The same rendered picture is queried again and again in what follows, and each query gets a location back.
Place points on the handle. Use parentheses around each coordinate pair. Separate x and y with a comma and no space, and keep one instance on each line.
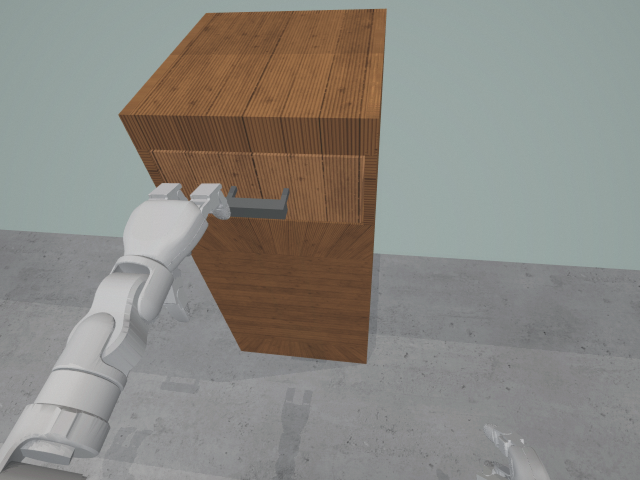
(257,208)

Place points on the left robot hand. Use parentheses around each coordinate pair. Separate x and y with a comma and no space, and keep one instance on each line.
(167,227)

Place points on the right robot hand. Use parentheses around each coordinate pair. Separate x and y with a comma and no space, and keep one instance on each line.
(524,462)

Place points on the drawer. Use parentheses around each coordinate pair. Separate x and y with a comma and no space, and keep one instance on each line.
(322,187)

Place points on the cabinet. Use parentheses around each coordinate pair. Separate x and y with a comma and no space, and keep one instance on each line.
(295,82)

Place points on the robot left forearm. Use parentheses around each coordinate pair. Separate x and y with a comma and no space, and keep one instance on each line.
(69,417)

